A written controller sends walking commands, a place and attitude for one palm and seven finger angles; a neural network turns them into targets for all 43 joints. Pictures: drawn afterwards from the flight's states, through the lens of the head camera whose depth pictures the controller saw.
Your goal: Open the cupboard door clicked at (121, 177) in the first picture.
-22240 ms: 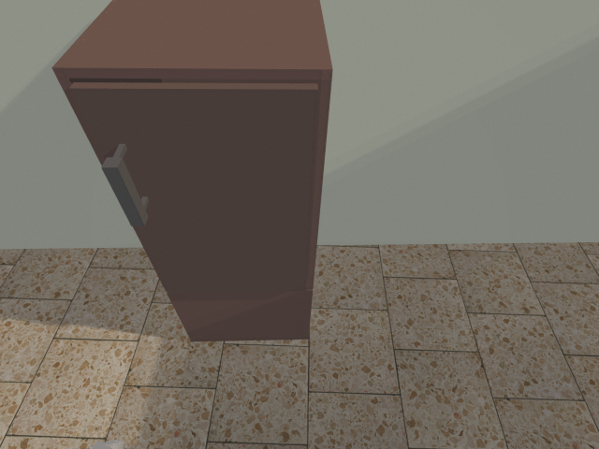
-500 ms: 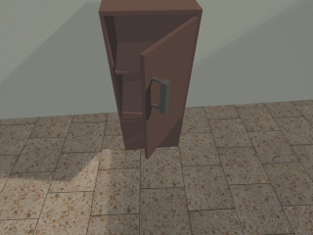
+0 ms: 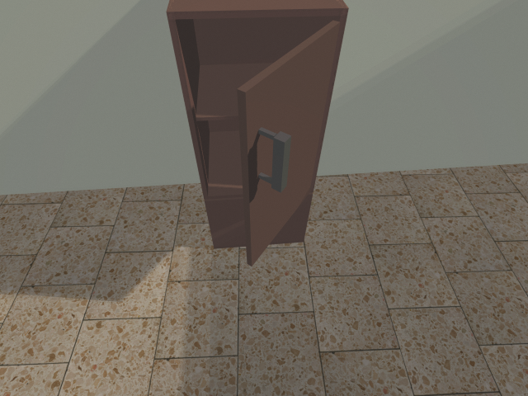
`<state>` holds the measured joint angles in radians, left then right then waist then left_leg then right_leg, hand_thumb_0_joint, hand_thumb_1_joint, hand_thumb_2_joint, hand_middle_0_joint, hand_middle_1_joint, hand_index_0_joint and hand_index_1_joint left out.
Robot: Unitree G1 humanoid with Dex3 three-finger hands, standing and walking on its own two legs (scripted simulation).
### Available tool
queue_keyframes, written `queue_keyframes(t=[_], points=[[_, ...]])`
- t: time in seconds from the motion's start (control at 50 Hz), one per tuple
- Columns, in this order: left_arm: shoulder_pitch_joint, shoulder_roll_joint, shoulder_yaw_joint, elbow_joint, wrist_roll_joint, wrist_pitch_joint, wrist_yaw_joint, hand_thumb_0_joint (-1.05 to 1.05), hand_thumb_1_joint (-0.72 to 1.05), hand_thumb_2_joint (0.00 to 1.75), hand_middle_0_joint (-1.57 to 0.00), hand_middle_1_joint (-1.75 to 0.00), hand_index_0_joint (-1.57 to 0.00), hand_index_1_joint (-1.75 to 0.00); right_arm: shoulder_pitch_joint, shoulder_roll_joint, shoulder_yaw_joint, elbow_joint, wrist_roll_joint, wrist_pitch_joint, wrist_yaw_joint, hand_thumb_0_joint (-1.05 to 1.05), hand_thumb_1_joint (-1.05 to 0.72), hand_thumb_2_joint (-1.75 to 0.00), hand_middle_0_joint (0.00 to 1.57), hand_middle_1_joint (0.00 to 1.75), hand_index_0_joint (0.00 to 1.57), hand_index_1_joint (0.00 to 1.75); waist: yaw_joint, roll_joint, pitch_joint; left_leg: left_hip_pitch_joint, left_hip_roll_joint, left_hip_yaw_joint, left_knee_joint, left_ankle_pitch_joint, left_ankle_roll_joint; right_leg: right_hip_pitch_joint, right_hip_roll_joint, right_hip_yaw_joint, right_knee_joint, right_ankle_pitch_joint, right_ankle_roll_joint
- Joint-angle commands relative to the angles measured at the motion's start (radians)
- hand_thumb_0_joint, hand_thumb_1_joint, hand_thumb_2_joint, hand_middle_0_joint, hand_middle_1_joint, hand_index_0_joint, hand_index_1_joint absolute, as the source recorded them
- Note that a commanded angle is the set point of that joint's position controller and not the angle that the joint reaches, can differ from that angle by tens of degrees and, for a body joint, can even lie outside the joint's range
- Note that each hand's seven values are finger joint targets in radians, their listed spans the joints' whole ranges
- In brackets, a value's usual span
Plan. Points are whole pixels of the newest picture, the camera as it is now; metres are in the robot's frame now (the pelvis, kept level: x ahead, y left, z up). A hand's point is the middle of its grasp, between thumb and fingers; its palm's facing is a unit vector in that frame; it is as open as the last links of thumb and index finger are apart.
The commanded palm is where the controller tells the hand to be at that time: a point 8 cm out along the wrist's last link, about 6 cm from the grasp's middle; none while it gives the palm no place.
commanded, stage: look to check the result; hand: left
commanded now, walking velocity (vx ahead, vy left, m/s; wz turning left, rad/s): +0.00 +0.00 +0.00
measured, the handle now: (271, 159) +0.56 +0.02 +0.02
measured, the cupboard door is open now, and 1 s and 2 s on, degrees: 50 50 50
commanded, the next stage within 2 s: walk to a spot facing it in 0.18 s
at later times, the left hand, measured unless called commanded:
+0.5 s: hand out of the picture +0.00 +0.16 -0.18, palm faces +0.01 -0.99 -0.17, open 7.4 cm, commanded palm none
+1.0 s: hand out of the picture +0.10 +0.14 -0.16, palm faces -0.21 -0.93 -0.28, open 7.4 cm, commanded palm none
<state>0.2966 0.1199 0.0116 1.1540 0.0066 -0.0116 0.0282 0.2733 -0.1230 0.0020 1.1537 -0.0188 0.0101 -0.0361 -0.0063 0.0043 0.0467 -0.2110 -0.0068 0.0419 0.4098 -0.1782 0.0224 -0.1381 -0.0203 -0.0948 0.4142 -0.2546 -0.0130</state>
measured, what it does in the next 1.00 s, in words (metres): lifts its left foot, turning right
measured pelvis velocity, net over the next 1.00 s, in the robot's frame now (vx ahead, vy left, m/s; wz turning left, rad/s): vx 0.00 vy -0.04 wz -0.32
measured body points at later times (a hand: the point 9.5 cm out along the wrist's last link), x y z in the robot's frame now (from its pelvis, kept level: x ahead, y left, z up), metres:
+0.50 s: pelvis +0.01 -0.01 +0.00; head +0.03 -0.01 +0.44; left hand +0.00 +0.21 -0.16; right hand +0.00 -0.23 -0.17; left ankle +0.03 +0.10 -0.74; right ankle -0.02 -0.11 -0.74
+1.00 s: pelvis +0.00 -0.04 +0.00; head +0.06 -0.08 +0.44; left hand +0.11 +0.19 -0.14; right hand +0.05 -0.32 -0.15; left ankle +0.02 +0.13 -0.66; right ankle -0.02 -0.10 -0.74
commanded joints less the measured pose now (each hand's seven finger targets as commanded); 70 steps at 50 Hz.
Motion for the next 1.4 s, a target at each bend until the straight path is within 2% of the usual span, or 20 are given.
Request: queue_keyframes(t=[0.0, 0.28, 0.48, 0.58, 0.66, 0.7, 0.72, 0.74, 0.76, 0.82, 0.92, 1.14, 1.18, 1.22, 1.24, 1.26, 1.28, 1.3, 1.34, 1.38], points=[[0.085, 0.097, 0.010, -0.012, 0.000, -0.006, 0.010, 0.00, 0.90, 0.90, -0.20, -0.30, -0.20, -0.30, 0.075, -0.087, -0.008, -0.017, -0.002, -0.012, -0.001, 0.00, -0.90, -0.90, 0.20, 0.30, 0.20, 0.30, 0.000, -0.003, 0.044, 0.012, 0.097, -0.098, -0.082, 0.063, 0.009, -0.055, -0.093, 0.100, -0.101, 0.045, -0.021], [0.079, 0.096, 0.011, -0.012, -0.001, -0.007, 0.010, 0.00, 0.90, 0.90, -0.20, -0.30, -0.20, -0.30, 0.074, -0.093, -0.007, -0.012, -0.002, -0.016, -0.004, 0.00, -0.90, -0.90, 0.20, 0.30, 0.20, 0.30, 0.002, 0.004, 0.034, 0.021, 0.099, -0.098, -0.079, 0.103, 0.008, -0.028, -0.094, 0.095, -0.103, 0.074, -0.020], [0.014, 0.148, 0.074, -0.101, 0.013, 0.035, -0.013, 0.00, 0.90, 0.90, -0.20, -0.30, -0.20, -0.30, 0.037, -0.153, -0.061, -0.090, -0.003, 0.010, -0.021, 0.00, -0.90, -0.90, 0.20, 0.30, 0.20, 0.30, -0.004, -0.001, 0.016, -0.009, 0.164, -0.035, 0.024, -0.018, 0.014, -0.146, -0.070, 0.182, 0.018, 0.111, -0.045], [-0.012, 0.144, 0.085, -0.155, 0.018, 0.044, -0.027, 0.00, 0.90, 0.90, -0.20, -0.30, -0.20, -0.30, 0.008, -0.209, -0.083, -0.142, -0.006, 0.006, -0.023, 0.00, -0.90, -0.90, 0.20, 0.30, 0.20, 0.30, 0.005, 0.110, -0.019, 0.006, 0.276, -0.114, -0.037, -0.077, 0.064, -0.219, 0.001, 0.150, 0.186, 0.067, -0.026], [-0.027, 0.132, 0.088, -0.188, 0.020, 0.052, -0.041, 0.00, 0.90, 0.90, -0.20, -0.30, -0.20, -0.30, -0.032, -0.245, -0.092, -0.189, -0.014, 0.001, -0.017, 0.00, -0.90, -0.90, 0.20, 0.30, 0.20, 0.30, 0.023, 0.168, -0.030, -0.043, 0.380, -0.121, -0.064, 0.000, 0.122, -0.192, 0.013, 0.071, 0.338, -0.187, -0.005], [0.035, 0.150, 0.092, -0.179, 0.021, 0.044, -0.044, 0.00, 0.90, 0.90, -0.20, -0.30, -0.20, -0.30, -0.089, -0.245, -0.091, -0.219, -0.011, 0.005, -0.014, 0.00, -0.90, -0.90, 0.20, 0.30, 0.20, 0.30, 0.069, 0.070, -0.028, -0.108, 0.305, -0.008, 0.107, 0.046, 0.058, -0.082, -0.005, 0.099, 0.135, 0.013, -0.011], [0.055, 0.229, 0.105, -0.178, 0.030, 0.031, -0.034, 0.00, 0.90, 0.90, -0.20, -0.30, -0.20, -0.30, -0.102, -0.202, -0.088, -0.241, 0.000, 0.011, -0.011, 0.00, -0.90, -0.90, 0.20, 0.30, 0.20, 0.30, 0.075, -0.184, -0.039, -0.214, 0.164, 0.100, 0.331, -0.108, -0.023, -0.014, -0.153, 0.347, -0.031, 0.213, -0.061], [0.083, 0.295, 0.118, -0.173, 0.028, 0.025, -0.019, 0.00, 0.90, 0.90, -0.20, -0.30, -0.20, -0.30, -0.142, -0.163, -0.080, -0.277, 0.002, 0.020, -0.004, 0.00, -0.90, -0.90, 0.20, 0.30, 0.20, 0.30, 0.094, -0.373, -0.034, -0.351, 0.040, 0.093, 0.578, -0.420, -0.065, 0.003, -0.309, 0.584, -0.116, 0.391, -0.130], [0.082, 0.280, 0.115, -0.177, 0.018, 0.028, -0.008, 0.00, 0.90, 0.90, -0.20, -0.30, -0.20, -0.30, -0.165, -0.195, -0.086, -0.268, -0.001, 0.031, -0.007, 0.00, -0.90, -0.90, 0.20, 0.30, 0.20, 0.30, 0.095, -0.285, -0.017, -0.379, 0.059, -0.042, 0.694, -0.403, -0.057, -0.008, -0.298, 0.598, -0.123, 0.388, -0.149], [-0.011, 0.253, 0.107, -0.220, 0.013, 0.018, -0.004, 0.00, 0.90, 0.90, -0.20, -0.30, -0.20, -0.30, -0.168, -0.170, -0.082, -0.267, 0.001, 0.021, 0.003, 0.00, -0.90, -0.90, 0.20, 0.30, 0.20, 0.30, 0.040, -0.070, -0.055, -0.407, 0.076, -0.075, 0.748, -0.254, -0.077, 0.076, -0.211, 0.479, -0.029, 0.515, -0.181], [0.048, 0.253, 0.110, -0.227, 0.010, 0.018, 0.002, 0.00, 0.90, 0.90, -0.20, -0.30, -0.20, -0.30, -0.216, -0.176, -0.079, -0.290, 0.006, 0.027, -0.007, 0.00, -0.90, -0.90, 0.20, 0.30, 0.20, 0.30, 0.061, -0.119, -0.110, -0.416, 0.055, -0.082, 0.698, -0.220, -0.093, 0.186, -0.165, 0.457, 0.001, 0.694, -0.135], [0.037, 0.284, 0.121, -0.286, 0.028, 0.028, -0.002, 0.00, 0.90, 0.90, -0.20, -0.30, -0.20, -0.30, -0.286, -0.169, -0.073, -0.364, 0.019, 0.008, -0.004, 0.00, -0.90, -0.90, 0.20, 0.30, 0.20, 0.30, 0.069, -0.133, -0.108, -0.288, 0.004, -0.090, 0.453, -0.268, -0.080, 0.078, -0.146, 0.609, 0.015, 0.595, -0.192], [0.001, 0.296, 0.125, -0.297, 0.025, 0.031, -0.003, 0.00, 0.90, 0.90, -0.20, -0.30, -0.20, -0.30, -0.236, -0.168, -0.073, -0.362, 0.025, 0.002, -0.007, 0.00, -0.90, -0.90, 0.20, 0.30, 0.20, 0.30, 0.041, -0.125, -0.124, -0.215, -0.003, -0.092, 0.344, -0.240, -0.070, 0.045, -0.137, 0.612, 0.034, 0.590, -0.180], [-0.048, 0.289, 0.121, -0.310, 0.018, 0.034, -0.007, 0.00, 0.90, 0.90, -0.20, -0.30, -0.20, -0.30, -0.149, -0.180, -0.074, -0.343, 0.026, -0.005, -0.011, 0.00, -0.90, -0.90, 0.20, 0.30, 0.20, 0.30, -0.004, -0.122, -0.125, -0.028, -0.003, -0.094, 0.141, -0.116, -0.061, -0.087, -0.090, 0.585, 0.072, 0.482, -0.122], [-0.062, 0.260, 0.114, -0.316, 0.016, 0.035, -0.008, 0.00, 0.90, 0.90, -0.20, -0.30, -0.20, -0.30, -0.100, -0.206, -0.079, -0.326, 0.022, -0.012, -0.016, 0.00, -0.90, -0.90, 0.20, 0.30, 0.20, 0.30, -0.026, -0.059, -0.137, 0.145, 0.058, -0.134, 0.007, -0.048, -0.046, -0.231, -0.026, 0.532, 0.129, 0.312, -0.073], [-0.031, 0.204, 0.103, -0.334, 0.003, 0.036, -0.018, 0.00, 0.90, 0.90, -0.20, -0.30, -0.20, -0.30, -0.065, -0.301, -0.092, -0.332, 0.004, -0.024, -0.022, 0.00, -0.90, -0.90, 0.20, 0.30, 0.20, 0.30, -0.027, 0.203, -0.157, 0.291, 0.314, -0.397, -0.098, -0.005, 0.050, -0.429, 0.113, 0.377, 0.273, -0.061, -0.012], [-0.059, 0.206, 0.099, -0.357, 0.010, 0.030, -0.029, 0.00, 0.90, 0.90, -0.20, -0.30, -0.20, -0.30, -0.033, -0.345, -0.096, -0.346, -0.004, -0.019, -0.024, 0.00, -0.90, -0.90, 0.20, 0.30, 0.20, 0.30, -0.030, 0.281, -0.109, 0.207, 0.519, -0.548, -0.134, 0.127, 0.175, -0.479, 0.113, 0.190, 0.520, -0.397, 0.041], [-0.080, 0.232, 0.103, -0.362, 0.022, 0.031, -0.040, 0.00, 0.90, 0.90, -0.20, -0.30, -0.20, -0.30, -0.045, -0.330, -0.089, -0.357, -0.013, -0.016, -0.025, 0.00, -0.90, -0.90, 0.20, 0.30, 0.20, 0.30, -0.028, 0.146, -0.058, 0.088, 0.514, -0.515, -0.131, 0.154, 0.212, -0.472, 0.066, 0.185, 0.678, -0.364, 0.055], [-0.064, 0.225, 0.109, -0.325, 0.025, 0.038, -0.049, 0.00, 0.90, 0.90, -0.20, -0.30, -0.20, -0.30, -0.103, -0.270, -0.065, -0.370, -0.014, -0.017, -0.023, 0.00, -0.90, -0.90, 0.20, 0.30, 0.20, 0.30, 0.020, 0.226, -0.066, 0.056, 0.380, -0.294, -0.058, 0.340, 0.151, -0.467, 0.029, 0.168, 0.803, -0.265, 0.067], [-0.081, 0.202, 0.096, -0.325, 0.015, 0.048, -0.062, 0.00, 0.90, 0.90, -0.20, -0.30, -0.20, -0.30, -0.094, -0.256, -0.061, -0.369, -0.013, -0.017, -0.022, 0.00, -0.90, -0.90, 0.20, 0.30, 0.20, 0.30, 0.022, 0.180, -0.081, 0.086, 0.311, -0.149, -0.032, 0.419, 0.122, -0.445, 0.015, 0.122, 0.770, -0.215, 0.076]])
